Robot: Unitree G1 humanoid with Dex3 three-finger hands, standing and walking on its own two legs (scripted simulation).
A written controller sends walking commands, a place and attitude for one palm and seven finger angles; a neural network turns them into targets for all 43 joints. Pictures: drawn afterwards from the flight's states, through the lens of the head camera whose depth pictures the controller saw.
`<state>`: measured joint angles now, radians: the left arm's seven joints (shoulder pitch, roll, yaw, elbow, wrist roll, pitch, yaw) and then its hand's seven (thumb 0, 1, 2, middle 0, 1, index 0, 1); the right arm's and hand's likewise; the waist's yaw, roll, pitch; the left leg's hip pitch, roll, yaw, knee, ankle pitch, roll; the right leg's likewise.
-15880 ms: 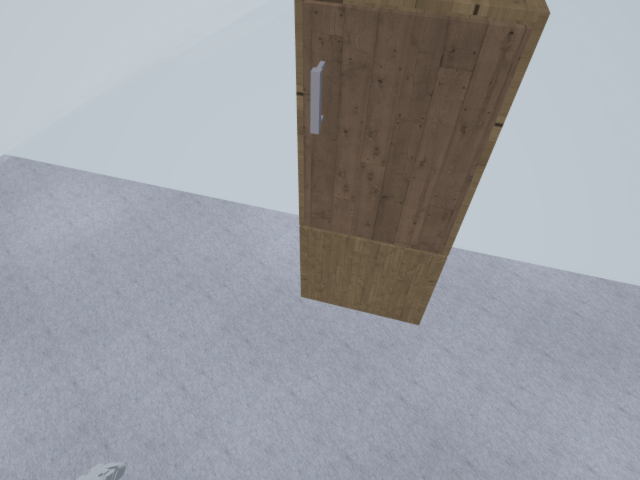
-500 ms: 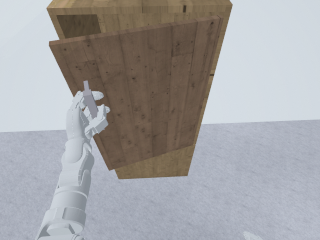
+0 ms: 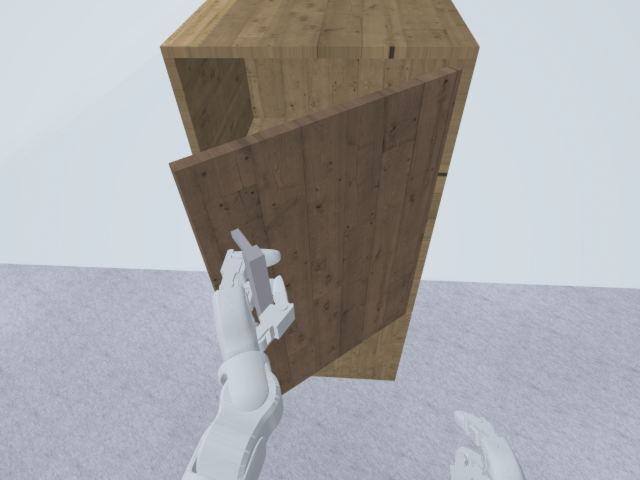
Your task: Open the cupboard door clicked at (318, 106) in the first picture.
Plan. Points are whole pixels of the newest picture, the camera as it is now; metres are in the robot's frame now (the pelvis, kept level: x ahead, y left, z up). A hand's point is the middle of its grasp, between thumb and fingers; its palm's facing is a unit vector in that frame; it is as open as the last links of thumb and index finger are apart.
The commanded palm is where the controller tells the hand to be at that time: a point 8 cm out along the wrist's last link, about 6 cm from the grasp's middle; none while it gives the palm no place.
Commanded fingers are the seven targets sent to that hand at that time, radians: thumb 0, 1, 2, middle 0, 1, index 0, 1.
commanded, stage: pull the door open along its arc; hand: left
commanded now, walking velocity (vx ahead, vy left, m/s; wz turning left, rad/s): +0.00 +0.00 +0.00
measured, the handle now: (253, 280) +0.34 +0.11 +0.09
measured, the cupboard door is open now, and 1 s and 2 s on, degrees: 38 40 43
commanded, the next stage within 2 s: open thumb and fingers to let go in 0.02 s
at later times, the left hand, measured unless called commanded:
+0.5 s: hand (291, 310) +0.29 +0.05 +0.10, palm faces +0.33 -0.94 -0.02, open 9.6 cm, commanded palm +0.25 +0.09 +0.10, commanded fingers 0.00 -0.50 0.30 -0.30 -1.20 -0.30 -1.20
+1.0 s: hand (290, 310) +0.29 +0.05 +0.10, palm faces +0.29 -0.96 -0.02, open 14.6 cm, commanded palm +0.24 +0.09 +0.10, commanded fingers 0.00 -0.50 0.30 -0.15 -0.30 -0.15 -0.30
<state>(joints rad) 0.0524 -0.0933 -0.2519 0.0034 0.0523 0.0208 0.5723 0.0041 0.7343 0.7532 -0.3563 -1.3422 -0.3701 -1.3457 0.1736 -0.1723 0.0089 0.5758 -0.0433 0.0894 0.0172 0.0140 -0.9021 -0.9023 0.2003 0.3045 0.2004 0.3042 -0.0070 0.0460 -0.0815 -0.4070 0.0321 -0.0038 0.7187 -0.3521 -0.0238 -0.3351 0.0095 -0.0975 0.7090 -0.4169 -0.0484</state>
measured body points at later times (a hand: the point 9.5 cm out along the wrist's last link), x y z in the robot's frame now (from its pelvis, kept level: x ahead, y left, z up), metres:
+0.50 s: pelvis -0.01 -0.01 +0.00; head -0.02 -0.03 +0.45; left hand +0.27 +0.10 +0.10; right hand +0.18 -0.22 -0.09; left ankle +0.01 +0.14 -0.72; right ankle -0.03 -0.08 -0.72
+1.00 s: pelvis -0.01 +0.00 +0.00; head -0.02 -0.01 +0.45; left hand +0.27 +0.10 +0.10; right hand +0.17 -0.20 -0.10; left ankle +0.01 +0.14 -0.72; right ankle -0.03 -0.08 -0.72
